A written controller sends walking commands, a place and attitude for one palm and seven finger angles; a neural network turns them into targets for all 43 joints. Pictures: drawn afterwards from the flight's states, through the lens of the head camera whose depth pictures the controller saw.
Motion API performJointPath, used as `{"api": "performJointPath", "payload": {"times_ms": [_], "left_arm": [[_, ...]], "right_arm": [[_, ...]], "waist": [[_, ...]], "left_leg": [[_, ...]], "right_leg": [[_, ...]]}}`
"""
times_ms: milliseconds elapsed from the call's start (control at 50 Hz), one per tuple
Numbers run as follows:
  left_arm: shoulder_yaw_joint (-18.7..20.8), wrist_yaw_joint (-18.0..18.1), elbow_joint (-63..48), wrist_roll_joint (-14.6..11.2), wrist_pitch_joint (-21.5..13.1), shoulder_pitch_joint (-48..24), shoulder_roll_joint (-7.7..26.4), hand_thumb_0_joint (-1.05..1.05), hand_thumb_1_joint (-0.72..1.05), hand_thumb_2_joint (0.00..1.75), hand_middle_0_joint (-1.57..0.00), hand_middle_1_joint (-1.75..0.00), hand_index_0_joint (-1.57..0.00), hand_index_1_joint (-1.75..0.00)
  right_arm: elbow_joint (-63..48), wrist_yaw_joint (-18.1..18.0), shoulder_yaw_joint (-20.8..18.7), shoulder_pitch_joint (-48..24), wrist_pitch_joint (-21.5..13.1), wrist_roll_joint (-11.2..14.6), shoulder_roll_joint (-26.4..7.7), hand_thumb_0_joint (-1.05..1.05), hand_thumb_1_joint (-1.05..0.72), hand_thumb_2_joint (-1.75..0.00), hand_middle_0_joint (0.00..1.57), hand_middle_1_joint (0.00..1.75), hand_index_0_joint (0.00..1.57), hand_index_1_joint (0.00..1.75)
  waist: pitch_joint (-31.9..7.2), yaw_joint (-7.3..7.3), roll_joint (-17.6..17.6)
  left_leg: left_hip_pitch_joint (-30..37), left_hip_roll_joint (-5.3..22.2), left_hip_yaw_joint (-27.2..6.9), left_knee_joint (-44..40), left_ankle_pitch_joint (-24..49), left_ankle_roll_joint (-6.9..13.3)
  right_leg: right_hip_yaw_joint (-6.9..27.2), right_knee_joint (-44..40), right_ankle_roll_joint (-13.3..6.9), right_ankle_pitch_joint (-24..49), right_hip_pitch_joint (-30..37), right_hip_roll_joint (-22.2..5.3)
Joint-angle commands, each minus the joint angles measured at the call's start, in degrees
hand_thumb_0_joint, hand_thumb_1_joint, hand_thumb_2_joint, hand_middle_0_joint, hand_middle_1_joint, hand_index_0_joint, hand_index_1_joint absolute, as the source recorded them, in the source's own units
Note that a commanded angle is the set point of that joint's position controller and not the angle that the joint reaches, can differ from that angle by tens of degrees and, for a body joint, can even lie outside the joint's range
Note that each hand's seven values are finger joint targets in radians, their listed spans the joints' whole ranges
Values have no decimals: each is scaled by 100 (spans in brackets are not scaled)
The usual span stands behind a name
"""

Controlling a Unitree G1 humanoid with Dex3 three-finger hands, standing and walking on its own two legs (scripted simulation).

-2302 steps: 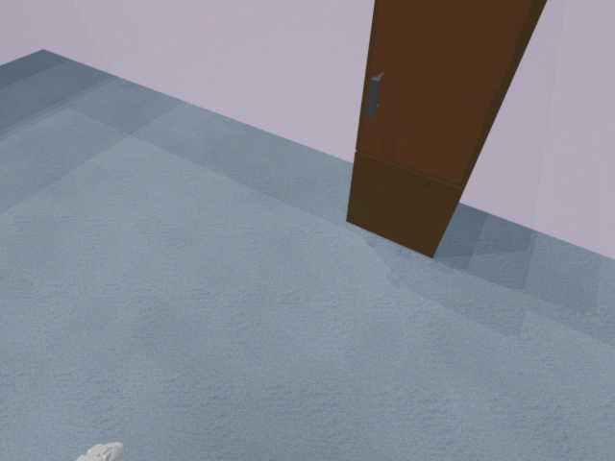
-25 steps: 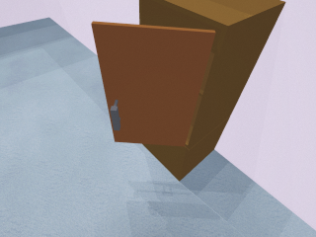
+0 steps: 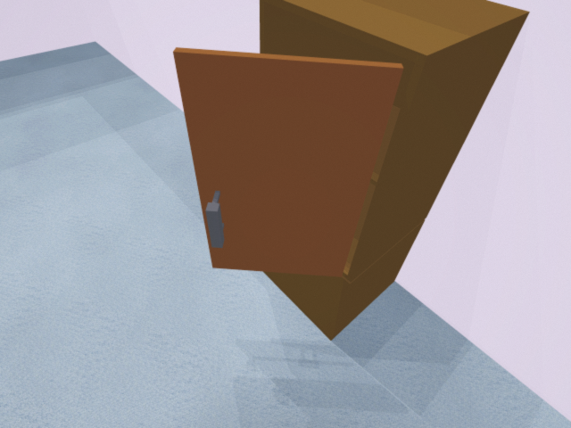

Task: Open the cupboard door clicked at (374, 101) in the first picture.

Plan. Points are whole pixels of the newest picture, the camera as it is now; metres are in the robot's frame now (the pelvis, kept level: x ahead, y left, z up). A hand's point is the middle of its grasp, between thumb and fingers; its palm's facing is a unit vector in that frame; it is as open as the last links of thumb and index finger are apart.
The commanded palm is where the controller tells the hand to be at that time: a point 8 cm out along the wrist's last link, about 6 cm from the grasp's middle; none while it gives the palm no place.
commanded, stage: come to a stop and stand still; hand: left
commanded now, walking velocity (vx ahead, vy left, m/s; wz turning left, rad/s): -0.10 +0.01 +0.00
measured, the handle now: (217, 219) +0.56 +0.20 -0.10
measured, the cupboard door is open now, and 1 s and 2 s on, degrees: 45 45 45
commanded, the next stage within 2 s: look again from close up in 1.50 s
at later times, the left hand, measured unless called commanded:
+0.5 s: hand out of the picture +0.02 +0.18 -0.17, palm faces -0.01 -0.97 -0.25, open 7.3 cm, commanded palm none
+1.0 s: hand out of the picture +0.00 +0.11 -0.17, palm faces -0.01 -0.98 -0.18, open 7.3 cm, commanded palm none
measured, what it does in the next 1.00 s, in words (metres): shifts its weight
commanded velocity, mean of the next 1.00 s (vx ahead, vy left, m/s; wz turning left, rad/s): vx -0.04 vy -0.01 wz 0.00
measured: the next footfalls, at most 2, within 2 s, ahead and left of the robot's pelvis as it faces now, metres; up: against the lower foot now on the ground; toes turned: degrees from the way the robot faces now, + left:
none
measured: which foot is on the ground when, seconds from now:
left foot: down 0.00-1.00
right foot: down 0.00-1.00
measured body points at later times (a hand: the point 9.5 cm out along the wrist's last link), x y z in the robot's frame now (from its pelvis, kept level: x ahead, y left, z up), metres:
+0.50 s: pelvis -0.01 -0.01 +0.00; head +0.00 -0.02 +0.45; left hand +0.02 +0.23 -0.15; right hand +0.00 -0.24 -0.16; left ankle +0.03 +0.06 -0.73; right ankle -0.03 -0.14 -0.73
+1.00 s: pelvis -0.01 -0.06 +0.01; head +0.01 -0.06 +0.46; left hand +0.00 +0.17 -0.15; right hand -0.01 -0.28 -0.15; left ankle +0.03 +0.06 -0.73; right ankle -0.03 -0.14 -0.73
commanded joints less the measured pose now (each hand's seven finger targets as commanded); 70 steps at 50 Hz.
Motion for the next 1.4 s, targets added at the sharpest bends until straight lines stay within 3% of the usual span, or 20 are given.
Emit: {"api": "performJointPath", "payload": {"times_ms": [0,20,40,80,140,220,300,340,360,380,400,420,440,520,620,640,740,920,1060,1380], "left_arm": [[17,83,-193,-23,-48,37,372,0,90,90,-20,-30,-20,-30],[-5,94,-178,-12,-20,57,281,0,90,90,-20,-30,-20,-30],[-22,110,-154,-7,6,117,267,0,90,90,-20,-30,-20,-30],[-66,157,18,-40,9,297,249,0,90,90,-20,-30,-20,-30],[-58,208,-5,-70,11,269,401,0,90,90,-20,-30,-20,-30],[25,232,-277,-59,91,25,453,0,90,90,-20,-30,-20,-30],[71,187,-451,-24,158,-190,428,0,90,90,-20,-30,-20,-30],[49,167,-411,-8,142,-186,449,0,90,90,-20,-30,-20,-30],[-26,334,-445,29,134,-436,823,0,90,90,-20,-30,-20,-30],[-9,292,-727,-33,102,-650,835,0,90,90,-20,-30,-20,-30],[-22,224,-818,-29,95,-742,859,0,90,90,-20,-30,-20,-30],[-41,171,-861,-18,69,-718,864,0,90,90,-20,-30,-20,-30],[-54,128,-856,-8,17,-760,883,0,90,90,-20,-30,-20,-30],[-111,90,-871,-32,-47,-936,950,0,90,90,-20,-30,-20,-30],[-124,74,-919,-51,-89,-1067,1084,0,90,90,-20,-30,-20,-30],[-130,75,-922,-51,-106,-1065,1095,0,90,90,-20,-30,-20,-30],[-145,68,-833,-70,-135,-1005,1111,0,90,90,-20,-30,-20,-30],[-146,62,-491,-111,-179,-810,1051,0,90,90,-20,-30,-20,-30],[-140,80,-298,-98,-183,-745,999,0,90,90,-20,-30,-20,-30],[-93,95,-225,-78,-164,-783,1065,0,90,90,-20,-30,-20,-30]], "right_arm": [[-101,-83,-34,461,-154,31,-366,0,-90,-90,20,30,20,30],[-32,-121,-48,560,-174,44,-476,0,-90,-90,20,30,20,30],[-5,-170,-54,548,-188,59,-576,0,-90,-90,20,30,20,30],[-3,-241,-4,366,-229,67,-551,0,-90,-90,20,30,20,30],[-20,-266,-28,352,-241,92,-531,0,-90,-90,20,30,20,30],[-55,-285,-132,410,-170,65,-654,0,-90,-90,20,30,20,30],[-173,-252,-198,155,-114,29,-699,0,-90,-90,20,30,20,30],[-210,-200,-181,-48,-95,25,-634,0,-90,-90,20,30,20,30],[-676,-142,-129,-236,-87,120,-1052,0,-90,-90,20,30,20,30],[-730,-53,-108,-105,-49,20,-897,0,-90,-90,20,30,20,30],[-815,-24,-132,-205,-16,-21,-948,0,-90,-90,20,30,20,30],[-905,-1,-146,-306,-7,-25,-938,0,-90,-90,20,30,20,30],[-955,8,-91,-391,-22,-46,-869,0,-90,-90,20,30,20,30],[-987,43,-68,-225,-13,-23,-867,0,-90,-90,20,30,20,30],[-852,67,-5,-23,-11,-37,-816,0,-90,-90,20,30,20,30],[-822,61,20,-23,-27,-37,-787,0,-90,-90,20,30,20,30],[-654,52,75,-48,-72,-20,-743,0,-90,-90,20,30,20,30],[-284,-11,126,-93,-166,14,-712,0,-90,-90,20,30,20,30],[-71,-61,127,-131,-187,27,-681,0,-90,-90,20,30,20,30],[-36,-105,83,-343,-172,21,-758,0,-90,-90,20,30,20,30]], "waist": [[864,-299,200],[802,-266,693],[806,-165,860],[610,-14,454],[211,-60,144],[-165,-128,320],[-60,-47,338],[65,32,230],[85,-123,94],[-228,-161,396],[-47,-148,725],[78,-116,829],[133,-77,884],[514,-198,-215],[629,-302,-529],[634,-313,-347],[626,-248,-331],[174,-135,19],[124,-103,9],[170,-92,-40]], "left_leg": [[604,712,-915,-1013,-103,-152],[592,1050,-1366,-1532,-70,-45],[566,1282,-1600,-1722,606,75],[620,1221,-1396,-1479,2302,109],[1151,988,-1003,-1043,3812,-79],[1533,1158,-1027,-926,4416,-39],[877,1365,-1197,-1172,2909,203],[374,1184,-1108,-1228,1742,110],[585,1235,-1198,-479,3132,-77],[291,1038,-1237,-934,342,-118],[-70,1014,-1411,-1278,-1081,-66],[-258,1012,-1478,-1451,-1428,-19],[-335,923,-1386,-1411,-1304,4],[-216,682,-1066,-1159,-1137,-108],[225,518,-799,-864,-601,-187],[295,517,-783,-887,-423,-193],[339,558,-749,-933,-169,-232],[523,666,-720,-957,526,-252],[632,726,-688,-935,944,-261],[854,776,-629,-940,1257,-268]], "right_leg": [[520,-567,-429,-89,-1308,-325],[194,-203,-269,166,-1127,-158],[22,-39,-165,274,-949,-128],[137,-341,-110,734,-503,-248],[258,-535,-147,1637,-240,-373],[199,-167,-106,1378,-406,-297],[177,60,-138,574,-362,-246],[270,-277,-193,841,-99,-299],[181,-333,-209,711,-510,-288],[135,-53,-323,-516,-478,-152],[85,60,-377,-669,-607,-57],[69,65,-402,-474,-652,-39],[106,-46,-422,-275,-527,-80],[524,-600,-481,-779,-991,-265],[807,-1027,-516,-1263,-1502,-444],[806,-1044,-534,-1078,-1486,-458],[776,-1119,-513,-735,-1272,-462],[684,-1002,-467,547,-498,-477],[595,-934,-438,1341,-222,-471],[572,-931,-396,1984,-88,-482]]}}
